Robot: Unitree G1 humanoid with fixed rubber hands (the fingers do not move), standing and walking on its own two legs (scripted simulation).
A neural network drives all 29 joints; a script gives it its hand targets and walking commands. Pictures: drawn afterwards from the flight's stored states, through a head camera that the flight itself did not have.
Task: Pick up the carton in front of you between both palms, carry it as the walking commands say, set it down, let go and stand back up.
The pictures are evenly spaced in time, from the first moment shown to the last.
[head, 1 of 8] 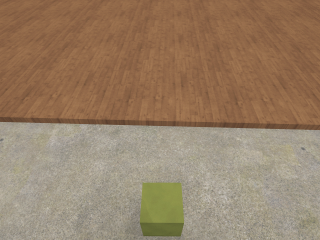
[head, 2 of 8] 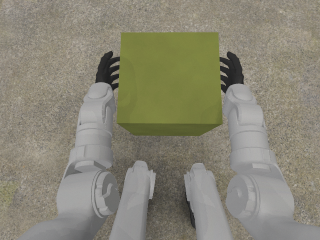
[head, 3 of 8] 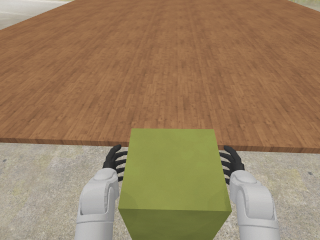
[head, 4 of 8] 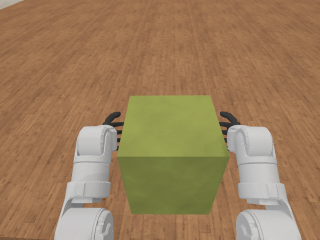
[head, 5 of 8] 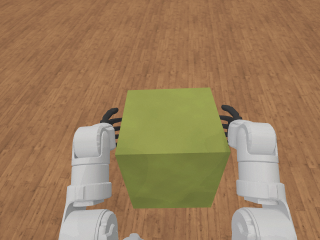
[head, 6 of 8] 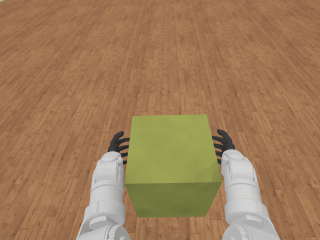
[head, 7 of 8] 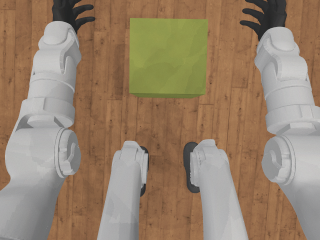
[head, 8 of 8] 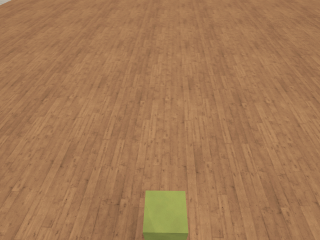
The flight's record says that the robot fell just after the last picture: no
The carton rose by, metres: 0.82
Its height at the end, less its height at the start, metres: +0.06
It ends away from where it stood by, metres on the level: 2.86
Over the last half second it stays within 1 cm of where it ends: yes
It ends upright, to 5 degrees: yes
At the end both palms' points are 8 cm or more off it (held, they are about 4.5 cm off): yes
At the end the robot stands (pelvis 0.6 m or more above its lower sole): yes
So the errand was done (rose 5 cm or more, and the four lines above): yes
